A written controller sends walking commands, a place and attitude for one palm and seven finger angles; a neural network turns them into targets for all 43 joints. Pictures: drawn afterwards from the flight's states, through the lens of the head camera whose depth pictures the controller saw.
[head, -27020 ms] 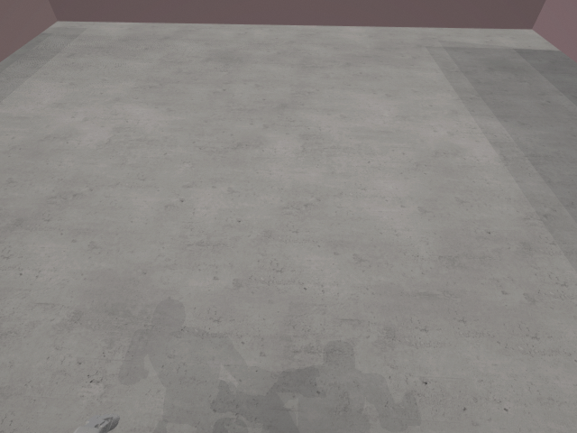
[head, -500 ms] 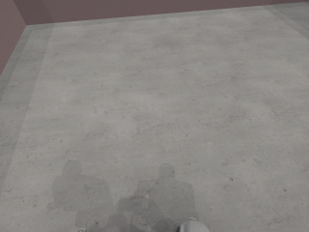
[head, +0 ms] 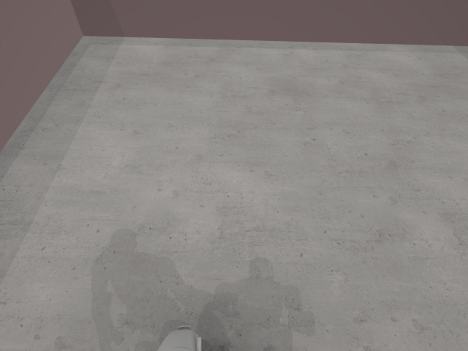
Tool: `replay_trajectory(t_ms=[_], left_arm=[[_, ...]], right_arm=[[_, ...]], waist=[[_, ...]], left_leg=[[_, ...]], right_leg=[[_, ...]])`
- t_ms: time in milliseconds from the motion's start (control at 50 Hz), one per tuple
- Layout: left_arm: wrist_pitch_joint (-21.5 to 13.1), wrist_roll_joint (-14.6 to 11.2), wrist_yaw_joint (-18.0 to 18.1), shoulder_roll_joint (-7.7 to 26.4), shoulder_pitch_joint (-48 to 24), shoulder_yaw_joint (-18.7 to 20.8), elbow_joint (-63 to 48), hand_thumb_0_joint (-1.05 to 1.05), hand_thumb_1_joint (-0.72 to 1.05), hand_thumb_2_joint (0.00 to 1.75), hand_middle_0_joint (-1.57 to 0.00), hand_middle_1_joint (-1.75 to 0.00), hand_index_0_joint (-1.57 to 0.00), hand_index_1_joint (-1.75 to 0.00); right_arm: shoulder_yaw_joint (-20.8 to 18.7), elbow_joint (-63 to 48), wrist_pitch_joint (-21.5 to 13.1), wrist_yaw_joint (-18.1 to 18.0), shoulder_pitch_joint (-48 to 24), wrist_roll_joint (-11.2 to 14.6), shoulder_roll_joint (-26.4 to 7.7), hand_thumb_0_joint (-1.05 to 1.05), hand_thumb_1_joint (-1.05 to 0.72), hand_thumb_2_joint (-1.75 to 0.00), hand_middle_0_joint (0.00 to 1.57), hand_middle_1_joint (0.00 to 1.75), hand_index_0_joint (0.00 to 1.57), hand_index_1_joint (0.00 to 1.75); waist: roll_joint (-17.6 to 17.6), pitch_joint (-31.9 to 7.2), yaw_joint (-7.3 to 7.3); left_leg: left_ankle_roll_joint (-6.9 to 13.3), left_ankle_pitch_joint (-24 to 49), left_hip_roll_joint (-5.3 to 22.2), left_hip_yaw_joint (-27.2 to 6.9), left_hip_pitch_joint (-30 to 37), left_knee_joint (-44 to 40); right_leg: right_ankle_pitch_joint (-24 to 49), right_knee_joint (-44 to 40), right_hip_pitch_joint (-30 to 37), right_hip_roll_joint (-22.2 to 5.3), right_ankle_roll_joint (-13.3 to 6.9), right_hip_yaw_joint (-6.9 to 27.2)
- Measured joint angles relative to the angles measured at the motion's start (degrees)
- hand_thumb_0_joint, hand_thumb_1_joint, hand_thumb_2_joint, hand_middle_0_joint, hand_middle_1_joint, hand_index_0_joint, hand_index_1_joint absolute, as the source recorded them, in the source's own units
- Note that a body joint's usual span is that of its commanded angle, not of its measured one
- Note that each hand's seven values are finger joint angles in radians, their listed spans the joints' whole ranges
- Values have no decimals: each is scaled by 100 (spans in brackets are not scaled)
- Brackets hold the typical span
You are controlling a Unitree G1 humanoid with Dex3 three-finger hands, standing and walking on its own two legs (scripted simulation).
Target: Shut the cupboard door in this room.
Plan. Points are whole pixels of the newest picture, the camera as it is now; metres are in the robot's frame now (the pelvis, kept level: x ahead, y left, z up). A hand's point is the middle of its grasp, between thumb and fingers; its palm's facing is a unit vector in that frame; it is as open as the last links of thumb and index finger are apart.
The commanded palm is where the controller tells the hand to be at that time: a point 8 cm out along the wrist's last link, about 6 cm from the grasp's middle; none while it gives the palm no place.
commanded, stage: walk around to get in front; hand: left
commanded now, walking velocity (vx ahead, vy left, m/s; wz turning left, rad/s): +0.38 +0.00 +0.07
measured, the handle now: out of the picture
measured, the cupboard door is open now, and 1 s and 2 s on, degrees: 82 82 82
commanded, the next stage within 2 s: walk to a spot facing it in 0.32 s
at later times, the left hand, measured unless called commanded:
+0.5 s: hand (152, 270) +0.30 +0.21 -0.16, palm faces -0.07 -0.98 -0.20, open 7.4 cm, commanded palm none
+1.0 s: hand (158, 251) +0.35 +0.22 -0.18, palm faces +0.20 -0.96 -0.20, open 7.3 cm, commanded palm none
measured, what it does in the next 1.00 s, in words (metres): walks ahead: left foot, then right foot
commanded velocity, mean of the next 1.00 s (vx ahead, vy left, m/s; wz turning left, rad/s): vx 0.13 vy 0.00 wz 0.24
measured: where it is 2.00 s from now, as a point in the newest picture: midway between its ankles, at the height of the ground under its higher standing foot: outside the picture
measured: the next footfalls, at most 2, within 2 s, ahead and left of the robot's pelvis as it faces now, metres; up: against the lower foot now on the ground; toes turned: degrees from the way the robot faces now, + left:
left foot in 0.08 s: +0.18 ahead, +0.14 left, +0.00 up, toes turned +10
right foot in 0.60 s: +0.37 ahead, -0.13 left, +0.00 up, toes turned -13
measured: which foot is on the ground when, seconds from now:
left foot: up 0.00-0.06, down 0.08-0.62, up 0.64-1.00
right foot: down 0.00-0.10, up 0.12-0.58, down 0.60-1.00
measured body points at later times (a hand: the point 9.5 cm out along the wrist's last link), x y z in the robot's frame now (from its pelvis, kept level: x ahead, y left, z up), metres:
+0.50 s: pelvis +0.20 +0.03 +0.00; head +0.22 +0.03 +0.45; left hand +0.30 +0.26 -0.15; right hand +0.13 -0.18 -0.15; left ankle +0.14 +0.13 -0.74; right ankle +0.29 -0.12 -0.68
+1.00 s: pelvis +0.28 +0.01 -0.02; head +0.30 +0.04 +0.43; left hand +0.34 +0.27 -0.17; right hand +0.40 -0.25 -0.14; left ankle +0.27 +0.12 -0.73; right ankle +0.33 -0.12 -0.74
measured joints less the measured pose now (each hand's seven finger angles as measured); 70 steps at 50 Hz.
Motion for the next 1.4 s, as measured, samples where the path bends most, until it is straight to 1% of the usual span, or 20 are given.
replay_trajectory(t_ms=[60,100,140,180,240,340,420,560,600,620,680,720,760,880,1020,1040,1080,1180,1280,1400], left_arm=[[43,7,-7,-20,185,-1,93,1,92,89,-20,-30,-20,-30],[101,-16,-24,-40,299,-2,175,1,91,89,-20,-30,-20,-30],[221,-40,-54,-35,212,-6,219,1,91,89,-20,-30,-20,-30],[284,-37,-69,-10,83,22,202,1,91,89,-20,-30,-20,-30],[319,2,-93,76,-178,100,69,1,91,89,-20,-30,-20,-30],[415,29,-81,239,-607,234,-301,1,91,89,-20,-30,-20,-30],[501,20,-109,290,-886,294,-528,1,92,90,-20,-30,-20,-30],[423,-7,-92,224,-1428,146,-736,1,92,90,-20,-30,-20,-30],[279,1,-80,203,-1523,70,-791,1,91,90,-20,-30,-20,-30],[187,15,-58,162,-1581,49,-797,1,91,90,-20,-30,-20,-30],[48,-22,-28,-26,-1720,-54,-864,1,91,89,-20,-30,-20,-30],[81,-43,7,-129,-1695,-94,-902,0,91,89,-20,-30,-20,-30],[130,-94,64,-206,-1609,-55,-925,0,92,89,-20,-30,-21,-30],[371,-2,138,14,-1485,83,-949,-3,94,89,-21,-30,-21,-30],[562,26,100,399,-1335,208,-1052,0,92,89,-21,-30,-21,-30],[611,0,84,470,-1317,233,-1064,0,92,89,-21,-30,-21,-30],[753,-9,68,610,-1310,278,-1068,0,92,89,-20,-30,-20,-30],[825,-14,6,710,-1287,320,-1040,1,92,89,-20,-30,-20,-30],[789,-57,18,729,-1188,286,-1076,1,91,89,-20,-30,-20,-30],[818,-109,67,662,-1279,235,-1128,1,91,90,-20,-30,-20,-30]], right_arm=[[39,-57,-56,6,-111,-13,14,0,-91,-90,19,30,20,30],[58,-118,-191,-14,-143,-51,14,0,-91,-90,19,30,20,30],[76,-151,-302,-66,-152,-45,52,0,-91,-90,19,30,20,30],[99,-114,-333,-117,-46,-23,108,0,-91,-90,20,30,20,30],[13,-14,-383,-259,228,39,176,-1,-93,-89,20,30,20,30],[38,263,-389,-303,777,31,126,-2,-95,-90,20,30,20,30],[83,468,-359,-311,1201,37,208,-1,-93,-90,20,30,20,30],[166,718,-300,-293,1630,0,422,0,-92,-90,20,30,20,30],[191,812,-247,-274,1796,31,512,0,-91,-90,20,30,20,30],[193,865,-199,-255,1820,56,537,0,-91,-90,20,30,20,30],[168,817,17,-242,1604,136,498,0,-91,-90,20,30,20,30],[128,726,124,-229,1388,143,427,1,-91,-90,20,30,20,30],[73,584,214,-212,1145,122,309,1,-91,-90,20,30,20,30],[-104,61,351,-142,534,51,-55,0,-91,-90,20,30,20,30],[-145,-448,282,-67,239,50,-312,0,-91,-90,19,30,19,30],[-155,-485,230,-72,221,36,-312,0,-91,-90,19,30,19,30],[-101,-538,166,-98,192,12,-260,0,-91,-90,19,30,20,30],[49,-533,153,-201,324,19,-143,0,-91,-90,20,30,20,30],[123,-475,155,-202,437,43,-34,0,-91,-90,20,30,20,30],[90,-431,220,-170,474,16,3,0,-90,-89,20,30,20,30]], waist=[[-97,85,116],[-162,128,101],[-200,253,80],[-180,271,52],[-188,216,-33],[-262,28,-102],[-286,-63,-147],[-155,146,-529],[-155,152,-589],[-119,159,-576],[16,359,-599],[18,407,-540],[36,377,-497],[21,117,-440],[-214,47,-289],[-286,52,-295],[-402,140,-266],[-318,218,-221],[-235,190,-201],[-115,183,-314]], left_leg=[[127,-192,-149,145,413,-585],[277,-8,-288,243,683,-812],[453,-339,-367,327,739,-485],[523,-556,-407,421,1008,-609],[485,-480,-514,553,1514,-1177],[478,-440,-646,755,2211,-1951],[378,-573,-669,934,2634,-2256],[77,-1109,-486,957,2986,-2033],[-47,-1444,-393,829,2895,-1552],[-53,-1607,-302,719,2680,-1043],[-30,-2236,-362,3,1666,1206],[-56,-2171,-419,-137,1094,2176],[-100,-1904,-400,-200,649,2532],[-216,-1340,-226,-78,222,1917],[-103,-1077,-261,42,1000,-80],[69,-1146,-345,21,962,-99],[312,-1204,-467,-34,888,4],[408,-683,-677,-306,1143,-842],[439,-306,-904,-536,1369,-1486],[356,-191,-1080,-894,1337,-1542]], right_leg=[[-365,248,161,-140,194,-62],[-792,1103,-54,-372,242,1],[-1126,2870,-744,-446,131,507],[-960,4228,-1470,-419,37,837],[-336,4916,-2333,-509,34,1037],[499,4853,-3289,-600,124,1216],[937,4526,-3645,-620,186,1239],[867,2088,-2879,-542,120,889],[1281,1387,-2377,-455,101,762],[1023,1367,-2289,-434,25,680],[480,1655,-2183,-484,-172,425],[475,1540,-2003,-548,-160,311],[515,1357,-1834,-579,-151,187],[521,1105,-1561,-677,-63,-205],[107,1806,-1708,-1004,186,-603],[-283,2164,-1872,-1066,282,-493],[-1054,3163,-2297,-892,384,149],[-586,4671,-2933,-473,520,967],[-331,4556,-2904,-382,629,1296],[-716,3479,-2446,-274,638,1425]])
